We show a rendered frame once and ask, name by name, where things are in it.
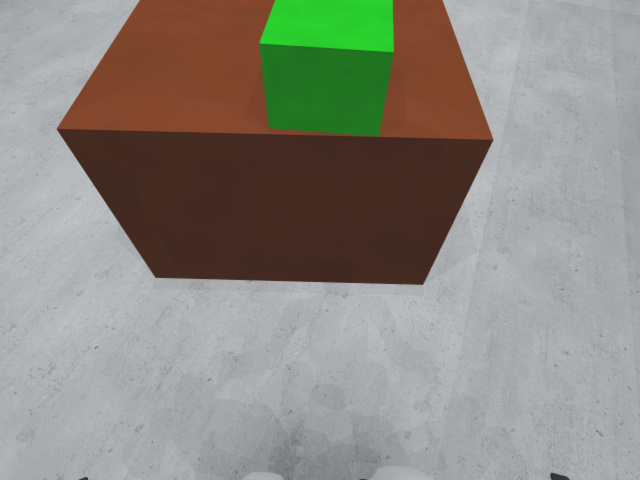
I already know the carton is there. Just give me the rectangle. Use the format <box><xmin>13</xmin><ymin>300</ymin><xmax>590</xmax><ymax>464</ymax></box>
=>
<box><xmin>259</xmin><ymin>0</ymin><xmax>394</xmax><ymax>137</ymax></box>

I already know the pedestal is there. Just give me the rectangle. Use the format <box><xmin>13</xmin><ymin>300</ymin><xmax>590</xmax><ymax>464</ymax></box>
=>
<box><xmin>57</xmin><ymin>0</ymin><xmax>493</xmax><ymax>285</ymax></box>

